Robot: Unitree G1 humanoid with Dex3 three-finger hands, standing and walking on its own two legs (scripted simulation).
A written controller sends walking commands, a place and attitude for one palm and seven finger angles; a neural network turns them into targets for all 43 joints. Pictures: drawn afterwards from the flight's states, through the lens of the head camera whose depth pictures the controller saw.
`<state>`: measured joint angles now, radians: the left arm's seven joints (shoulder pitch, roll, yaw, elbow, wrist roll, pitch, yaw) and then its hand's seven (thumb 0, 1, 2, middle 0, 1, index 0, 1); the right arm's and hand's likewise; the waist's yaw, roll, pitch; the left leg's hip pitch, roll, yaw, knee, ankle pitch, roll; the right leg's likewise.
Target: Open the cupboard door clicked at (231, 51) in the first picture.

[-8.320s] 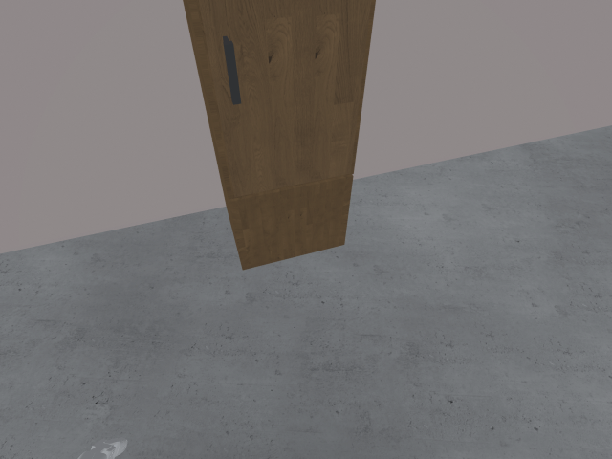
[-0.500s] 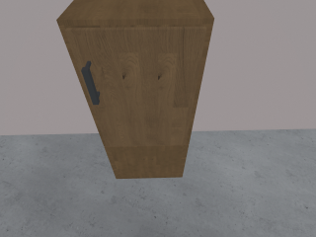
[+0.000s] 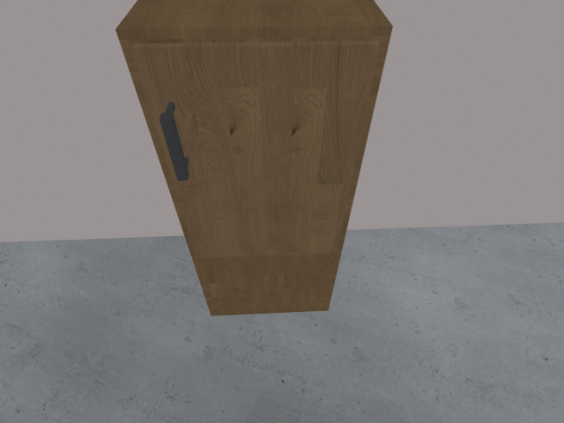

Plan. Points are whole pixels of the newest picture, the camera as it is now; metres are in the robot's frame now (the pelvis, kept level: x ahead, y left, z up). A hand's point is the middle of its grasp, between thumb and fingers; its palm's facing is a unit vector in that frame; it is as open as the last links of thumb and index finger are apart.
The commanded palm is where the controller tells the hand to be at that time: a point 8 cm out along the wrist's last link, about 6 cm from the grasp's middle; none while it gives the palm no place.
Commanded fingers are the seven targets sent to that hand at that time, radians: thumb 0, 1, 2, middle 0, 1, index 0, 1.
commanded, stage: look again from close up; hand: left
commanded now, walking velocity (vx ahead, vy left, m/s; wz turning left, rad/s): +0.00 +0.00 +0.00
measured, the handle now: (177, 142) +0.58 +0.24 +0.08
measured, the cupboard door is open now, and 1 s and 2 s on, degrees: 0 0 0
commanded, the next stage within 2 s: shuffle to correct the standing spot in 0.22 s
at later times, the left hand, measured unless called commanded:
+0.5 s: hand out of the picture +0.00 +0.17 -0.18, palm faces +0.01 -0.99 -0.17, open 7.3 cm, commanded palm none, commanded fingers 0.00 0.90 0.90 -0.20 -0.30 -0.20 -0.30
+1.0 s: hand out of the picture +0.08 +0.19 -0.17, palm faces +0.09 -0.97 -0.22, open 7.3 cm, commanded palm none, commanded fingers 0.00 0.90 0.90 -0.20 -0.30 -0.20 -0.30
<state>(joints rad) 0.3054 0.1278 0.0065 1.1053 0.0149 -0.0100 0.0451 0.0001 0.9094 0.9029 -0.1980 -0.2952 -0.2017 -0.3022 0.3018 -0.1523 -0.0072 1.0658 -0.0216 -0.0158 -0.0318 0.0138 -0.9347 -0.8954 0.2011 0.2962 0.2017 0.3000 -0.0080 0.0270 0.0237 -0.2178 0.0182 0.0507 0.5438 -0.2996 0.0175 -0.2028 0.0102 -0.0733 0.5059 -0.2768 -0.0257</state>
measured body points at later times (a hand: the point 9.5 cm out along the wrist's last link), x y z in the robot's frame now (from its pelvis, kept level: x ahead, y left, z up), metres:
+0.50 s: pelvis +0.02 +0.01 +0.00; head +0.03 +0.01 +0.45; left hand +0.00 +0.22 -0.16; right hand -0.01 -0.20 -0.16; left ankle +0.00 +0.10 -0.74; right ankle +0.00 -0.10 -0.73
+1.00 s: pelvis +0.06 +0.01 +0.00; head +0.10 +0.02 +0.45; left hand +0.07 +0.24 -0.15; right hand +0.16 -0.21 -0.14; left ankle +0.07 +0.10 -0.74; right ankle +0.05 -0.13 -0.70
